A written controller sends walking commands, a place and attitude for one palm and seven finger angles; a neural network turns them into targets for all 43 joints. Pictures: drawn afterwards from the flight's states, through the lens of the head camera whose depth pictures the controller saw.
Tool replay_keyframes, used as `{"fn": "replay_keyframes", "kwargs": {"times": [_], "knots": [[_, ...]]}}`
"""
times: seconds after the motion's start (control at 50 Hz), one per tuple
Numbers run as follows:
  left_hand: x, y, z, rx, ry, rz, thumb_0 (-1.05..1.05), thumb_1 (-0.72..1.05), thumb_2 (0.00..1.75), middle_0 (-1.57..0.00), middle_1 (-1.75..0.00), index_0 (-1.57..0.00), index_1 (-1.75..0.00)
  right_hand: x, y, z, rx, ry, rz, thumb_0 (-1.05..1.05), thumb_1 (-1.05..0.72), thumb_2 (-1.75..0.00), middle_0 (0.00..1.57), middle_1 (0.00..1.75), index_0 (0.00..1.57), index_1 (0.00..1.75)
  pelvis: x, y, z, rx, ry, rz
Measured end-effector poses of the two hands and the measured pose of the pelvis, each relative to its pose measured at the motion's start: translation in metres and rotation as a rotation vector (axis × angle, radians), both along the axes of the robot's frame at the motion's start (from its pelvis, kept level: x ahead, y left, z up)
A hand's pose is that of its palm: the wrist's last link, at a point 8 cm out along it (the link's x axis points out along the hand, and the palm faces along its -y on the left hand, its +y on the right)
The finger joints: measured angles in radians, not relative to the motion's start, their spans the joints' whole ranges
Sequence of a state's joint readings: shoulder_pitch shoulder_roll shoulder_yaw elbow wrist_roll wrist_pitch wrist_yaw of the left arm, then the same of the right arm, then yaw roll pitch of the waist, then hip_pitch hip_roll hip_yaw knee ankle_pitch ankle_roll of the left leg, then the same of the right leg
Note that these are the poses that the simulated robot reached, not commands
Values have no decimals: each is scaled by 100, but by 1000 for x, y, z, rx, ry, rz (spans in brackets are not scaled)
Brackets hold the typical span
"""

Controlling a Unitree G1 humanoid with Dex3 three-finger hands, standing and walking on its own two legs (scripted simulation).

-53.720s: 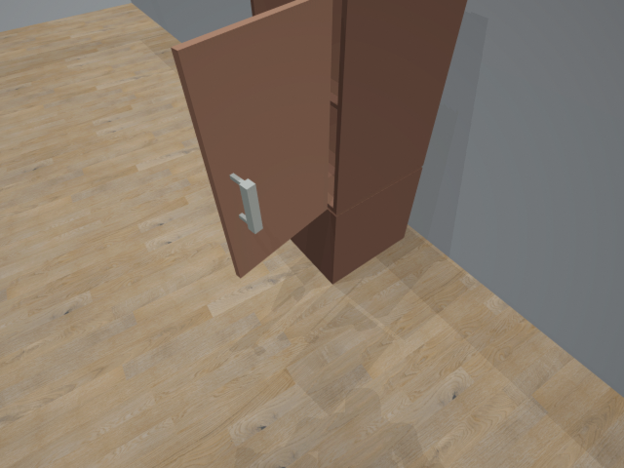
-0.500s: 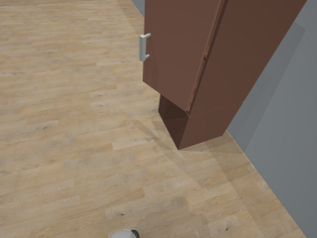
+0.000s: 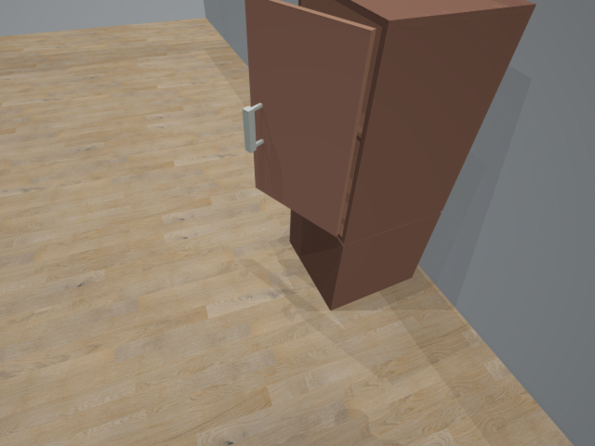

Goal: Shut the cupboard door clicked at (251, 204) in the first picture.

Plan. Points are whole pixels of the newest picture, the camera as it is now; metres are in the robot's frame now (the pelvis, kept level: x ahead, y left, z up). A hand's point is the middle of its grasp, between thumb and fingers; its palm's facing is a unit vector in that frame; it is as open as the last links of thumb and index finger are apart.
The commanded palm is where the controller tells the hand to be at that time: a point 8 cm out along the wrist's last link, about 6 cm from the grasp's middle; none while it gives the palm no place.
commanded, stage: let the arm hang, fingers relaxed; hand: left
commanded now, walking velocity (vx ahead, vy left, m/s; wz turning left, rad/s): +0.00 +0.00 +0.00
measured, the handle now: (254, 127) +0.95 +0.16 -0.08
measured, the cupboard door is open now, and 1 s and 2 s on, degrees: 25 25 25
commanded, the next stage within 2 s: look to check the result in 0.18 s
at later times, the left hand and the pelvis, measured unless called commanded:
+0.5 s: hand out of the picture -0.06 +0.16 -0.18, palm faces +0.04 -0.98 -0.18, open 7.4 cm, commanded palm none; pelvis +0.02 +0.00 +0.00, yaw +0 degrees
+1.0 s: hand out of the picture -0.04 +0.14 -0.18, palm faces +0.04 -0.99 -0.15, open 7.4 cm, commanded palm none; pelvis +0.02 -0.01 +0.00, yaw +0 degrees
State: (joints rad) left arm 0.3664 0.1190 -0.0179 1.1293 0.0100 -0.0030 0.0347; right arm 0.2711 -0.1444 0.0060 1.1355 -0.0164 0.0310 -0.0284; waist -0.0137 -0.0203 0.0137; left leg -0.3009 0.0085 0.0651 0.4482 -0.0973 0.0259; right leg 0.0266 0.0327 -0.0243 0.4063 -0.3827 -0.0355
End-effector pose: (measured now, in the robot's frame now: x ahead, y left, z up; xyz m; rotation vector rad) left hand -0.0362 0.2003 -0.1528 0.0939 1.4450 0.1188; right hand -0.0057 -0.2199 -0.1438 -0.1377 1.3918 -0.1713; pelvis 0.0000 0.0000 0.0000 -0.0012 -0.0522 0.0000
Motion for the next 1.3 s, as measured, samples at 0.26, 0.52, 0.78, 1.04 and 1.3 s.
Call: {"fn": "replay_keyframes", "kwargs": {"times": [0.26,0.52,0.78,1.04,1.3], "knots": [[4,-11,-1,-10,44,19,0,90,90,-20,-30,-20,-30,-21,11,-1,19,92,-28,1,-91,-90,20,30,20,30,11,-4,0,-2,12,0],[-22,6,6,36,128,38,0,90,90,-20,-30,-20,-30,-2,10,-4,19,72,-13,1,-91,-90,20,30,20,30,16,-1,-1,4,11,-4],[-17,-2,5,15,115,30,0,90,90,-20,-30,-20,-30,12,1,-2,1,41,-3,1,-91,-90,20,30,20,30,18,-2,0,10,11,-8],[-5,-4,1,17,84,40,0,90,90,-20,-30,-20,-30,7,0,-4,9,63,0,1,-91,-90,20,30,20,30,17,-5,-3,6,13,14],[26,45,-19,81,-14,122,1,90,90,-20,-30,-20,-30,44,-6,-15,-47,20,101,1,-91,-90,20,30,20,30,16,11,-24,5,5,125]]}}
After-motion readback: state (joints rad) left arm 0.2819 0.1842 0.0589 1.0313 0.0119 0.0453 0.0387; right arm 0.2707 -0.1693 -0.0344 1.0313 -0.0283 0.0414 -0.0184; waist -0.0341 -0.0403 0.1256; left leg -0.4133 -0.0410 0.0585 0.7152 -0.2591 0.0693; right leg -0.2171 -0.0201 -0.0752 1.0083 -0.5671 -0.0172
